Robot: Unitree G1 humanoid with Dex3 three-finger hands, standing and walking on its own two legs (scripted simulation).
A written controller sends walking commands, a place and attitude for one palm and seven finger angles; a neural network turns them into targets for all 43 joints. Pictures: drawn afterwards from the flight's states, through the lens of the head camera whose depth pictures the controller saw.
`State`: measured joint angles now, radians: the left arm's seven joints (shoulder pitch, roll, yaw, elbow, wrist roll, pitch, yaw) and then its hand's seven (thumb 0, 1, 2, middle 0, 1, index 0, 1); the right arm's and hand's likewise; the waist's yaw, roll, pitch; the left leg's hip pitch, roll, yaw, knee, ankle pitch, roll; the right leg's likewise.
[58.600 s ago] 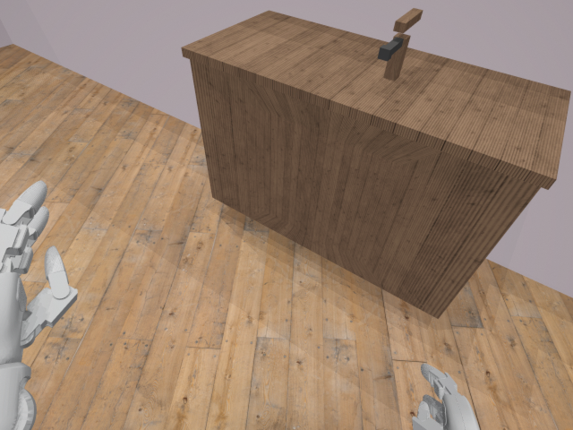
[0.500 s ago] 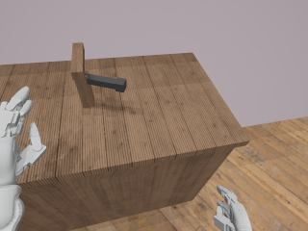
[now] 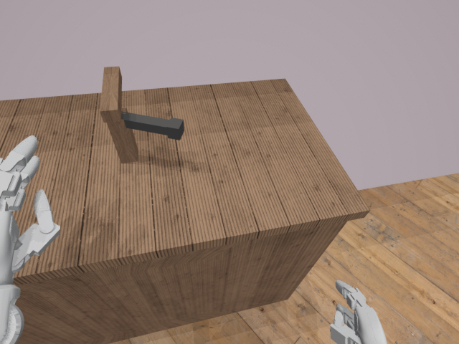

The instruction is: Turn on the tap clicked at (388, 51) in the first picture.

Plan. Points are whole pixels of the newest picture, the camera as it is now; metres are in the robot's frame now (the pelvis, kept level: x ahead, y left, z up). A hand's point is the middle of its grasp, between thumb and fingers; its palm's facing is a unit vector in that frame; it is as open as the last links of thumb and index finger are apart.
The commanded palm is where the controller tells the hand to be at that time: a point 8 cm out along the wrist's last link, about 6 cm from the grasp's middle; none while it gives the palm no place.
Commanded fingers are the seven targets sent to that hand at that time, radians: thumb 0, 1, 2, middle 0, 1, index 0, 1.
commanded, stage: look again from close up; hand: left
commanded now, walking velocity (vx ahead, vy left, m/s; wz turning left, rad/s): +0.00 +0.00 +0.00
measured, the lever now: (175, 128) +0.46 +0.15 +0.12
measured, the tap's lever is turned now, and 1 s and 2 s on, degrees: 66 66 66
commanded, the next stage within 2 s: shuffle to correct the standing spot in 0.20 s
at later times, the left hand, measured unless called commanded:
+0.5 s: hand (76, 218) +0.23 +0.23 +0.16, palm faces +0.37 -0.85 -0.37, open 7.4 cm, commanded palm +0.17 +0.25 +0.17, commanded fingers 0.00 0.90 0.90 -0.20 -0.30 -0.20 -0.30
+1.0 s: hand (135, 215) +0.24 +0.16 +0.16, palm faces +0.30 -0.87 -0.40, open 7.4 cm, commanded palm +0.18 +0.20 +0.17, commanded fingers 0.00 0.90 0.90 -0.20 -0.30 -0.20 -0.30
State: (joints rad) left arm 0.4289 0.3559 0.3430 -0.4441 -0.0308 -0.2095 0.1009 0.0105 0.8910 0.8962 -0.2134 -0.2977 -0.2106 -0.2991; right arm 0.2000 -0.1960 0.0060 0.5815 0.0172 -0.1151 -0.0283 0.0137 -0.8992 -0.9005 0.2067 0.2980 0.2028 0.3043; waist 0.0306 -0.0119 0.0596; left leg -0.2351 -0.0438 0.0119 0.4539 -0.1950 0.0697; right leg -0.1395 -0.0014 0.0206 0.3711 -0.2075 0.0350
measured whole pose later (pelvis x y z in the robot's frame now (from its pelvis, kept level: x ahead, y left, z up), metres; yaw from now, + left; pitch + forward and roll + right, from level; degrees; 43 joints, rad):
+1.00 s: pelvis +0.01 -0.08 -0.01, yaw -2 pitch +0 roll -1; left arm 0.46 0.39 0.37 -0.52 -0.09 -0.14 0.09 0.01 0.89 0.90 -0.21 -0.30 -0.21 -0.30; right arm 0.22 -0.22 -0.04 0.56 0.02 -0.06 -0.04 0.01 -0.90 -0.90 0.21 0.30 0.20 0.30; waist 0.00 0.00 0.06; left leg -0.30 0.07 -0.01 0.56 -0.27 -0.04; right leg -0.22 0.12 0.01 0.49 -0.27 -0.08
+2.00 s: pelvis +0.00 -0.07 -0.01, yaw -2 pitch +0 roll -2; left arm 0.47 0.39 0.37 -0.55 -0.09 -0.13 0.08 0.01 0.89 0.90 -0.21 -0.30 -0.21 -0.30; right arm 0.22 -0.19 -0.02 0.55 0.02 -0.05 -0.03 0.01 -0.90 -0.90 0.21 0.30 0.20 0.30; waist 0.01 0.00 0.06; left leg -0.33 0.08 -0.02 0.59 -0.27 -0.03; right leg -0.25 0.12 0.00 0.50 -0.26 -0.08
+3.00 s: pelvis -0.03 -0.05 -0.02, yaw -5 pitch -3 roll -1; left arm 0.49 0.38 0.34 -0.51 -0.05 -0.22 0.04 0.01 0.89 0.90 -0.22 -0.30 -0.22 -0.30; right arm 0.22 -0.22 -0.04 0.54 0.03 -0.12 -0.01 0.01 -0.90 -0.90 0.20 0.30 0.20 0.30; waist -0.02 0.01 0.10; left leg -0.38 0.02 0.01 0.82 -0.38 0.00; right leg -0.29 0.08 0.00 0.60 -0.26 -0.06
